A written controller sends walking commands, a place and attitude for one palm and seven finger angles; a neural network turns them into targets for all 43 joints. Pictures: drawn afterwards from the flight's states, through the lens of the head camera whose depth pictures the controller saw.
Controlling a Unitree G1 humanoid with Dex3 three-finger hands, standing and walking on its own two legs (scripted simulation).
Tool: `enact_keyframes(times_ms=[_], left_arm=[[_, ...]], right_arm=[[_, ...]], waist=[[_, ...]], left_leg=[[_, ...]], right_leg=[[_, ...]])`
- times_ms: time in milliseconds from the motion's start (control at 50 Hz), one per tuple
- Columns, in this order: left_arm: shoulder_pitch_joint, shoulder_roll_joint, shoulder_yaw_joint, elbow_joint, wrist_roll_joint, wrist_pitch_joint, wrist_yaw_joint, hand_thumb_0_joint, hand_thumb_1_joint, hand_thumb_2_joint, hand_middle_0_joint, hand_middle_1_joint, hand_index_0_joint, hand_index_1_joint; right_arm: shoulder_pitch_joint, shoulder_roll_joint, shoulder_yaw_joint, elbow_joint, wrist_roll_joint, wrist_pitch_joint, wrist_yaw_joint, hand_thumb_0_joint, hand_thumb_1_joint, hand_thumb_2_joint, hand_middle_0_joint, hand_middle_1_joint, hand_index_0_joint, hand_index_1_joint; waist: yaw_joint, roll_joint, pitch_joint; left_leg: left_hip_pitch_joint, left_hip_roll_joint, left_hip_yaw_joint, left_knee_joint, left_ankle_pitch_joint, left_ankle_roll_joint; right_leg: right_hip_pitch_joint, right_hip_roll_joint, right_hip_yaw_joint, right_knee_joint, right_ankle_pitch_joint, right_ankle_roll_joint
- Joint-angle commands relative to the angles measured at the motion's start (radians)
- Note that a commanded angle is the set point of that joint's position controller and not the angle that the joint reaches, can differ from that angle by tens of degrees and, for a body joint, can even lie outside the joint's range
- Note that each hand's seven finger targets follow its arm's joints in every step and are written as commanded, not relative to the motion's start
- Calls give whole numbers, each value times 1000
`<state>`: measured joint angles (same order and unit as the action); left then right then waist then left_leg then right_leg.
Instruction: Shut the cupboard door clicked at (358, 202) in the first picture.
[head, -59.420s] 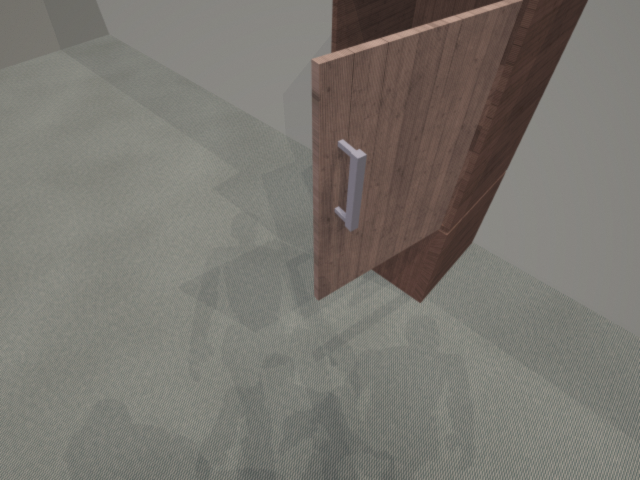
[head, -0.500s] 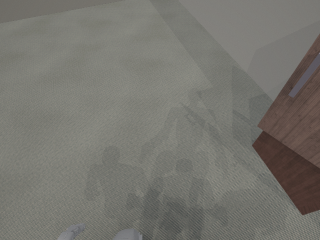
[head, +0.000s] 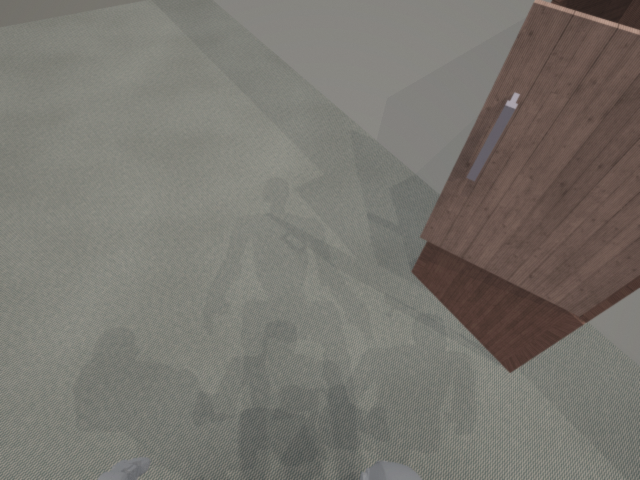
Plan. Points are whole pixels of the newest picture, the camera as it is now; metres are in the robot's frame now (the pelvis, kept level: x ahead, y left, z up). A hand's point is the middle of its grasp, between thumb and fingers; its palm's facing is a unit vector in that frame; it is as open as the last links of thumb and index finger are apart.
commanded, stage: turn to face it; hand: left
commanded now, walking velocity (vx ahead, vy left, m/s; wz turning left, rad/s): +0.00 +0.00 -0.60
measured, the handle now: (492, 138) +0.70 -0.28 +0.02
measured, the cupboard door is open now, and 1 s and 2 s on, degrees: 23 23 23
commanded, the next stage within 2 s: take the last steps up to it in 0.72 s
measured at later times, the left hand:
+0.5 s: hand (211, 476) +0.14 +0.15 -0.17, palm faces -0.25 -0.94 -0.22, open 7.4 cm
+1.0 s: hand (241, 462) +0.16 +0.11 -0.16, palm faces -0.40 -0.89 -0.23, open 7.4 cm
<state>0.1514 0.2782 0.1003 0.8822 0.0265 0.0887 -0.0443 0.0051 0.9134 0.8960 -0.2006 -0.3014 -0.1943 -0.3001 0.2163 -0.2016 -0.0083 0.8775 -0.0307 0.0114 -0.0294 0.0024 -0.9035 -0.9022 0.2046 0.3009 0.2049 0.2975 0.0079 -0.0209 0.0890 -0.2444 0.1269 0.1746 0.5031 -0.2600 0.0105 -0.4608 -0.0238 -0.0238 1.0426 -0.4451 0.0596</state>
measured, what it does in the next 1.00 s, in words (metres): steps on the spot, turning right: right foot, then left foot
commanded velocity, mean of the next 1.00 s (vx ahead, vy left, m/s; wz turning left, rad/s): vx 0.06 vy -0.02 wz -0.36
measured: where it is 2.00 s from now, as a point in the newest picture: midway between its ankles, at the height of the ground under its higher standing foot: outside the picture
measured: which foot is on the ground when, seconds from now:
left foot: down 0.00-0.16, up 0.18-0.50, down 0.52-0.86, up 0.88-1.00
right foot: up 0.00-0.16, down 0.18-0.52, up 0.54-0.84, down 0.86-1.00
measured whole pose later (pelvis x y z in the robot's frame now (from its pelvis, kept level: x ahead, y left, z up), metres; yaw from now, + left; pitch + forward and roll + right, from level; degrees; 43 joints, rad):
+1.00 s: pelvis +0.02 -0.04 +0.00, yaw -25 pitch +1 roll +0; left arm 0.22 0.18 0.05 0.96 0.03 0.02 -0.01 0.00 0.91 0.90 -0.20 -0.30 -0.20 -0.30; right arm 0.26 -0.24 -0.04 1.00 -0.03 0.05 -0.01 0.01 -0.91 -0.90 0.20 0.30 0.20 0.30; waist -0.02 0.05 0.04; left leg -0.45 0.07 0.07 1.00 -0.46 -0.05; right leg -0.18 0.01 -0.02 0.46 -0.29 -0.03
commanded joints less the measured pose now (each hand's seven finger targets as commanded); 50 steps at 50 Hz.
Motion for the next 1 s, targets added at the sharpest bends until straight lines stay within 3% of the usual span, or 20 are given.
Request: enact_keyframes(times_ms=[0, 100, 120, 140, 160, 200, 280, 400, 460, 500, 520, 580, 640, 740, 800, 820, 840, 860, 900, 980], left_arm=[[-56, 22, -3, -99, -5, -24, -1, 0, 900, 900, -200, -300, -200, -300], [35, 46, -2, -75, -5, -43, 6, 0, 900, 900, -200, -300, -200, -300], [96, 98, 8, -55, 0, -51, 13, 0, 900, 900, -200, -300, -200, -300], [137, 206, 26, -46, 9, -67, 27, 0, 900, 900, -200, -300, -200, -300], [185, 252, 27, -32, -8, -65, 38, 0, 900, 900, -200, -300, -200, -300], [96, 207, 28, -44, -6, -65, 58, 0, 900, 900, -200, -300, -200, -300], [3, 142, 7, -75, -3, -69, 57, 0, 900, 900, -200, -300, -200, -300], [24, 161, 17, -60, 4, -63, 52, 0, 900, 900, -200, -300, -200, -300], [-14, 134, 13, -57, -6, -54, 51, 0, 900, 900, -200, -300, -200, -300], [46, 32, -6, -79, -21, -44, 39, 0, 900, 900, -200, -300, -200, -300], [36, 46, -7, -93, -13, -49, 35, 0, 900, 900, -200, -300, -200, -300], [26, 55, 7, -50, -3, -42, 25, 0, 900, 900, -200, -300, -200, -300], [25, 22, -6, -37, -8, -31, 22, 0, 900, 900, -200, -300, -200, -300], [9, -5, -21, -29, -7, -36, 24, 0, 900, 900, -200, -300, -200, -300], [101, 15, -17, 5, -6, -52, 31, 0, 900, 900, -200, -300, -200, -300], [133, 67, -7, 18, 0, -60, 35, 0, 900, 900, -200, -300, -200, -300], [151, 153, 8, 26, 8, -67, 41, 0, 900, 900, -200, -300, -200, -300], [189, 189, 11, 31, 1, -62, 41, 0, 900, 900, -200, -300, -200, -300], [144, 127, 11, 40, 0, -75, 52, 0, 900, 900, -200, -300, -200, -300], [83, 80, -8, 35, 1, -101, 50, 0, 900, 900, -200, -300, -200, -300]], right_arm=[[56, -227, -77, -31, -2, -12, -7, 0, -900, -900, 200, 300, 200, 300], [15, -249, -92, -26, 6, -4, 4, 0, -900, -900, 200, 300, 200, 300], [13, -230, -91, -31, 14, -2, 10, 0, -900, -900, 200, 300, 200, 300], [-6, -145, -72, -75, 20, 2, 15, 0, -900, -900, 200, 300, 200, 300], [-55, -154, -61, -106, 15, 16, 11, 0, -900, -900, 200, 300, 200, 300], [-57, -154, -61, -84, 19, 22, -4, 0, -900, -900, 200, 300, 200, 300], [-4, -137, -59, -45, 15, 20, 10, 0, -900, -900, 200, 300, 200, 300], [-18, -119, -58, -62, 22, 14, 9, 0, -900, -900, 200, 300, 200, 300], [88, -123, -55, -26, 24, -2, 1, 0, -900, -900, 200, 300, 200, 300], [112, -276, -75, -32, 1, -18, -6, 0, -900, -900, 200, 300, 200, 300], [112, -291, -75, -50, -3, -11, -10, 0, -900, -900, 200, 300, 200, 300], [36, -209, -52, -48, -8, -22, -19, 0, -900, -900, 200, 300, 200, 300], [33, -192, -52, -29, -4, -17, -19, 0, -900, -900, 200, 300, 200, 300], [70, -206, -69, 20, -3, -4, -10, 0, -900, -900, 200, 300, 200, 300], [45, -200, -74, 30, 9, 1, -5, 0, -900, -900, 200, 300, 200, 300], [48, -172, -73, 26, 17, 3, 0, 0, -900, -900, 200, 300, 200, 300], [25, -103, -58, -4, 20, 3, 5, 0, -900, -900, 200, 300, 200, 300], [-52, -110, -50, -34, 10, 13, 10, 0, -900, -900, 200, 300, 200, 300], [-64, -134, -58, -12, 8, 6, 4, 0, -900, -900, 200, 300, 200, 300], [-14, -98, -57, 21, 0, -4, 30, 0, -900, -900, 200, 300, 200, 300]], waist=[[-45, 241, -120], [7, 194, -155], [34, 80, -171], [61, -258, -159], [89, -235, -138], [40, -262, -132], [-16, -128, -159], [-5, -144, -128], [-56, -114, -147], [-42, 316, -158], [-51, 268, -136], [-14, 221, -105], [-15, 202, -121], [-38, 235, -131], [10, 156, -153], [17, 43, -166], [29, -218, -131], [81, -200, -91], [45, -245, -42], [-12, -119, -50]], left_leg=[[134, 236, -115, -140, 368, 114], [62, 229, -37, 25, 309, 43], [-46, 179, 4, 152, 183, -11], [-312, 23, 63, 376, -285, -80], [-366, -25, -61, 559, -400, -90], [-447, -9, -175, 681, -301, -89], [-298, -26, -144, 555, -150, -105], [-189, -75, -134, 296, -160, -89], [42, -89, -133, -24, 42, -75], [174, 239, -478, -214, 139, 62], [74, 335, -538, -226, 152, 151], [46, 229, -377, -196, 348, 141], [99, 179, -239, -161, 419, 128], [100, 196, -209, -136, 370, 132], [22, 148, -161, -20, 306, 67], [-74, 96, -102, 65, 123, 9], [-279, -45, 5, 225, -256, -53], [-335, -75, -66, 418, -392, -54], [-469, -46, -160, 588, -282, -48], [-307, -34, -109, 483, -140, -62]], right_leg=[[10, -4, -42, -153, -4, -10], [249, 25, -83, -525, 199, -52], [392, -33, -7, -643, 302, -81], [524, -290, 345, -735, 554, -179], [426, -390, 430, -716, 754, -264], [426, -314, 396, -702, 650, -285], [331, -202, 226, -665, 629, -241], [262, -195, 331, -671, 502, -250], [152, -134, 314, -580, 420, -171], [-54, 83, 107, -293, -10, -61], [-42, 65, 70, -115, -157, -51], [-67, 18, 80, 99, -62, -32], [-22, 13, 30, -12, -26, -21], [101, 30, -34, -268, -12, -38], [312, 33, -34, -600, 249, -58], [413, -59, 82, -706, 280, -91], [475, -262, 349, -791, 256, -185], [396, -345, 425, -840, 169, -275], [436, -281, 405, -831, 162, -308], [306, -191, 210, -820, 165, -268]])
